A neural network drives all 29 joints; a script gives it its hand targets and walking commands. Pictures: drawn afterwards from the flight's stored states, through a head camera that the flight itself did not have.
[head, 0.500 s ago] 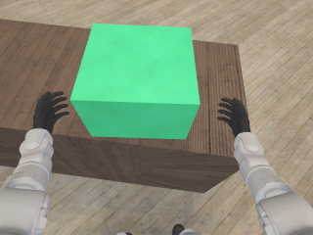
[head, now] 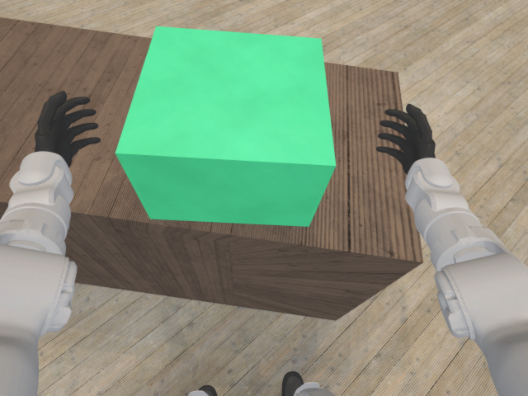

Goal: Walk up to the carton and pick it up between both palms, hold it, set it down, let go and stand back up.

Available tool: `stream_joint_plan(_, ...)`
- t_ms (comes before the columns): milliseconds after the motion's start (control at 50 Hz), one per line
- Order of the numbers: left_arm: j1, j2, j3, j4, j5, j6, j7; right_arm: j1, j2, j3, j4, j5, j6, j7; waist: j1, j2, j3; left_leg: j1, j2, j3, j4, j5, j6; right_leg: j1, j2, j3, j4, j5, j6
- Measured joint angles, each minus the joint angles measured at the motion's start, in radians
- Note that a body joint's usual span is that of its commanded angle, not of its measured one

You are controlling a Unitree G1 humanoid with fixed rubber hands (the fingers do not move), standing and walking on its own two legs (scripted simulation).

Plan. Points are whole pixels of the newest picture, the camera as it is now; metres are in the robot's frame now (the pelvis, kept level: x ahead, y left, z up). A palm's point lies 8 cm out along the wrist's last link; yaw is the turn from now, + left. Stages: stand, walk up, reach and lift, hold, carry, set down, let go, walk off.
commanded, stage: reach and lift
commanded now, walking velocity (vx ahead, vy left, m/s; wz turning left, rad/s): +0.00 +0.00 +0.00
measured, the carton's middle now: (234, 129) +0.58 +0.03 -0.01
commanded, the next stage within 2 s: none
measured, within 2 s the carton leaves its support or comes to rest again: neither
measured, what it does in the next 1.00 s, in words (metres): stands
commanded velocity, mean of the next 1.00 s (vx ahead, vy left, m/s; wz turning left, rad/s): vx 0.00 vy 0.00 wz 0.00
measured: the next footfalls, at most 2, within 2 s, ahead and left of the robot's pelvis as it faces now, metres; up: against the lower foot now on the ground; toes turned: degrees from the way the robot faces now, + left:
none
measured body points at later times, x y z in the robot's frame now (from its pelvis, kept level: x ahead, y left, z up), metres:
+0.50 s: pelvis +0.02 +0.00 +0.00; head +0.16 +0.03 +0.42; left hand +0.54 +0.30 +0.12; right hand +0.53 -0.24 +0.10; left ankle +0.02 +0.14 -0.72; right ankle +0.04 -0.14 -0.72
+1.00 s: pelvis +0.00 +0.01 -0.01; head +0.23 +0.03 +0.38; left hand +0.55 +0.27 +0.02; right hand +0.53 -0.24 +0.01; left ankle +0.02 +0.14 -0.72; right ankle +0.04 -0.14 -0.72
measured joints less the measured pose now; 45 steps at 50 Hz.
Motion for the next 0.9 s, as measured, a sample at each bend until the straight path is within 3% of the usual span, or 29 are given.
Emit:
stream_joint_plan(120,-0.075,0.015,-0.015,-0.01,-0.016,-0.001,0.009,-0.059,-0.012,-0.024,-0.022,-0.01,0.012,0.012,-0.009,0.005,-0.026,-0.096,-0.003,-0.002,0.014,0.009,0.001,-0.096,-0.003,0.0,0.017,0.007,0.001)
stream_joint_plan(320,-0.155,0.03,0.025,-0.014,0.004,0.051,0.005,-0.114,-0.033,-0.057,-0.052,-0.034,0.04,-0.007,0.008,0.017,-0.05,-0.15,-0.007,-0.002,-0.011,0.021,0.007,-0.144,-0.005,-0.001,-0.02,0.024,0.007)
stream_joint_plan(420,-0.182,0.047,0.016,-0.051,0.002,0.073,0.012,-0.148,-0.052,-0.06,-0.031,-0.02,0.052,0.001,0.015,0.009,-0.061,-0.148,-0.004,-0.003,-0.026,0.02,0.005,-0.136,-0.002,-0.004,-0.046,0.029,0.006)
stream_joint_plan(580,-0.296,0.063,-0.008,0.019,-0.008,0.104,0.012,-0.255,-0.091,-0.033,0.051,0.019,0.069,0.015,0.011,-0.003,-0.048,-0.128,0.001,-0.008,-0.039,0.015,0.005,-0.105,0.003,-0.01,-0.079,0.034,0.007)
stream_joint_plan(740,-0.33,0.039,-0.037,0.129,0.009,0.063,0.004,-0.312,-0.108,0.023,0.177,0.076,0.032,0.043,0.009,-0.008,0.006,-0.105,-0.003,-0.002,-0.052,0.017,0.009,-0.08,-0.001,-0.004,-0.099,0.041,0.01)
stream_joint_plan(840,-0.248,-0.001,-0.005,0.086,0.029,-0.005,0.01,-0.236,-0.092,0.007,0.129,0.057,-0.032,0.047,0.021,-0.013,0.001,-0.149,-0.007,0.011,-0.055,0.026,0.014,-0.132,-0.005,0.009,-0.094,0.049,0.015)
stream_joint_plan(900,-0.228,-0.012,-0.042,0.054,-0.007,-0.033,0.026,-0.214,-0.077,-0.011,0.103,0.036,-0.05,0.052,0.027,-0.014,-0.002,-0.194,-0.009,0.018,-0.059,0.038,0.015,-0.181,-0.006,0.017,-0.097,0.062,0.017)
